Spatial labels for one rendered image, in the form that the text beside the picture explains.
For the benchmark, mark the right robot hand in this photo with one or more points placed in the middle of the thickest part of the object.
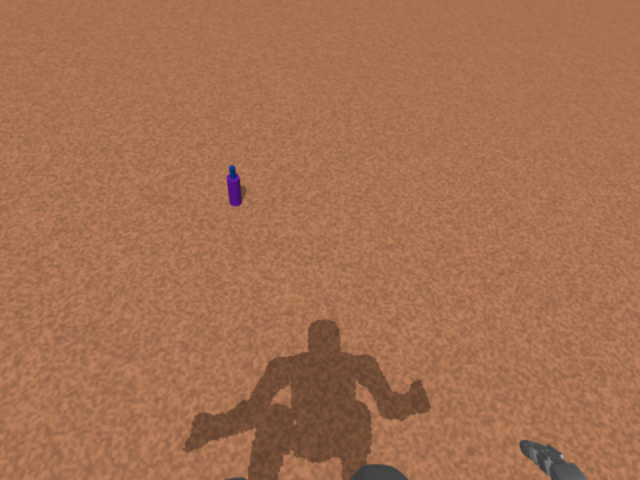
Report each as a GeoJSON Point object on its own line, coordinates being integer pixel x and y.
{"type": "Point", "coordinates": [551, 461]}

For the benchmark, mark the bottle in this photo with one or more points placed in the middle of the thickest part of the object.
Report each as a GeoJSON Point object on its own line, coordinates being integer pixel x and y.
{"type": "Point", "coordinates": [234, 189]}

